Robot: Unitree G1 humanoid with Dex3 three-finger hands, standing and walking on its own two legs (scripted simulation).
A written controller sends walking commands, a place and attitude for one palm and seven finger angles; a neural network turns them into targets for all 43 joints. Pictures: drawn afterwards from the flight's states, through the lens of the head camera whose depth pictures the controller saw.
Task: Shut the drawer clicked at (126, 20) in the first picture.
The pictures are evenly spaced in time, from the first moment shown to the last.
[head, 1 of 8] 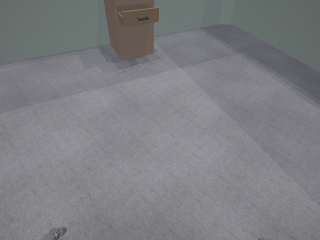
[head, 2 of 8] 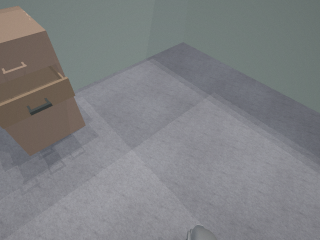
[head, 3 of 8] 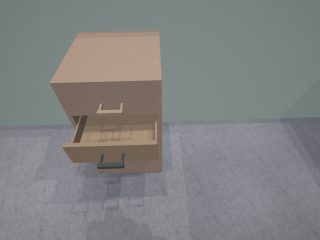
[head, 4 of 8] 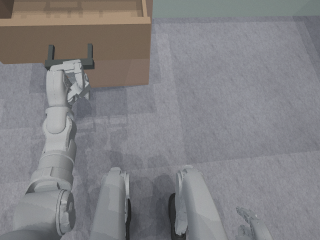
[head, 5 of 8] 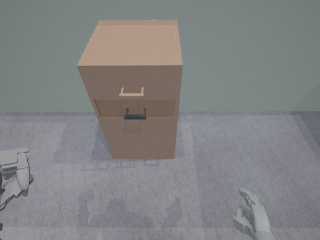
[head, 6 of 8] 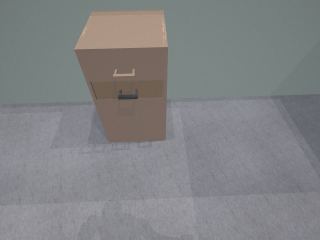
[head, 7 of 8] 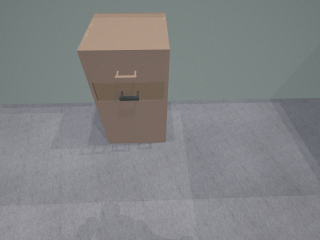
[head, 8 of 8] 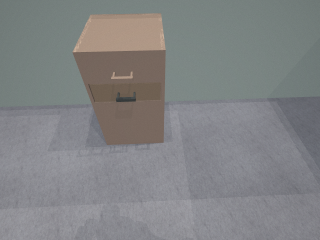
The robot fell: no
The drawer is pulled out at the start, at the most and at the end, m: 0.17 0.17 0.00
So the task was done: yes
